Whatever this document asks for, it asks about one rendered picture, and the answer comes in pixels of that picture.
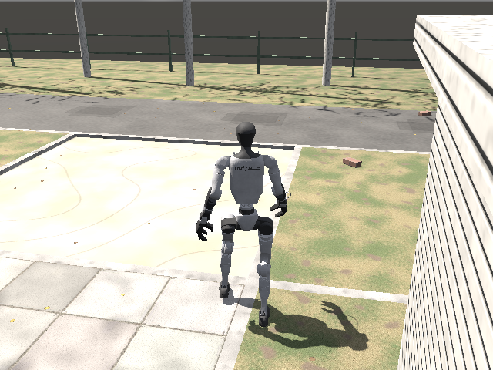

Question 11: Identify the right robot hand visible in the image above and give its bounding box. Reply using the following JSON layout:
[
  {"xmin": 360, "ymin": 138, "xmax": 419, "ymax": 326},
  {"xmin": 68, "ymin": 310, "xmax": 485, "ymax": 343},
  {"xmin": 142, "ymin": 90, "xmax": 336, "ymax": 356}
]
[{"xmin": 270, "ymin": 203, "xmax": 287, "ymax": 217}]

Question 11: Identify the robot torso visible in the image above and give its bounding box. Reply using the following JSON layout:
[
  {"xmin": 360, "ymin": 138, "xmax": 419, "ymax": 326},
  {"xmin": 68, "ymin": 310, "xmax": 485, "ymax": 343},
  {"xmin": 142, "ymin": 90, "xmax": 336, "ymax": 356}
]
[{"xmin": 228, "ymin": 151, "xmax": 264, "ymax": 231}]

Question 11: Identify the robot left forearm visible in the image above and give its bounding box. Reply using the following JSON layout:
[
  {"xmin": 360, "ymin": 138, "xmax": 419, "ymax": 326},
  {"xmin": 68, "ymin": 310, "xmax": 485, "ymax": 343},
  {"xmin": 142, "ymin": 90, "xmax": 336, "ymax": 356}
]
[{"xmin": 199, "ymin": 187, "xmax": 216, "ymax": 224}]

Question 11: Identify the left robot hand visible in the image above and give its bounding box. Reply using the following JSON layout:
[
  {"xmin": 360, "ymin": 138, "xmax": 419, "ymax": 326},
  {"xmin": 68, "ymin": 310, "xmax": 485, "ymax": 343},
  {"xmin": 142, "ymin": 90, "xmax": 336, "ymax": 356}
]
[{"xmin": 196, "ymin": 220, "xmax": 213, "ymax": 241}]

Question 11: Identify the left robot upper arm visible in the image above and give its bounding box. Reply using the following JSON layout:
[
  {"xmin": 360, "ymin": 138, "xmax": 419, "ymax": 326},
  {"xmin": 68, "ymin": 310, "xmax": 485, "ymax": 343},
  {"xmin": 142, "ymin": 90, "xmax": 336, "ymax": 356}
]
[{"xmin": 210, "ymin": 156, "xmax": 230, "ymax": 200}]

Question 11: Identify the humanoid robot head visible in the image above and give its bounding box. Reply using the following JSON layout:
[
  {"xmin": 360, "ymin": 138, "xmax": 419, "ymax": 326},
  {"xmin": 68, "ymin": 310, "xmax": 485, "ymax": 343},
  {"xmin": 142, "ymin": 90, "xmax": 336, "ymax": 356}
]
[{"xmin": 233, "ymin": 122, "xmax": 260, "ymax": 159}]

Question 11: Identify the robot right forearm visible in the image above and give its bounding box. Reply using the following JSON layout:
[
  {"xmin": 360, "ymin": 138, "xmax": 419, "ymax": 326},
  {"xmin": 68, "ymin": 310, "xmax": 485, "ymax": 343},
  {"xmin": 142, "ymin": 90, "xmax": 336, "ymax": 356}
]
[{"xmin": 275, "ymin": 184, "xmax": 287, "ymax": 207}]

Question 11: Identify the right robot upper arm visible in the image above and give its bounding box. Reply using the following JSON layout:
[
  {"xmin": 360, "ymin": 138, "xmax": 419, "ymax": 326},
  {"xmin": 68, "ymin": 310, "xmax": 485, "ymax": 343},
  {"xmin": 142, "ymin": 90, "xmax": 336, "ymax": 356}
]
[{"xmin": 262, "ymin": 155, "xmax": 283, "ymax": 196}]

